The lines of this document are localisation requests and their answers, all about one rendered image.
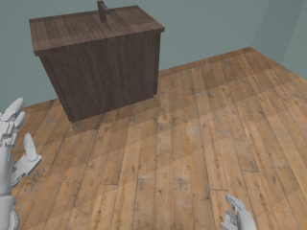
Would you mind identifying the tap lever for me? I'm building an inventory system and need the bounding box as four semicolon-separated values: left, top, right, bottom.
99;3;111;15

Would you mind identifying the left robot forearm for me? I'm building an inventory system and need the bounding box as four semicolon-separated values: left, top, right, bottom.
0;195;20;230

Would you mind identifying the left robot hand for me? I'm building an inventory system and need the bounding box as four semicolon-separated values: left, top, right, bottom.
0;98;41;196

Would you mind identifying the right robot hand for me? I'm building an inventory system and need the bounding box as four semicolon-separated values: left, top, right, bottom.
221;194;257;230

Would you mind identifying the counter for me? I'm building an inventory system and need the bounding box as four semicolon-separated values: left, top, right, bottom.
29;0;165;124

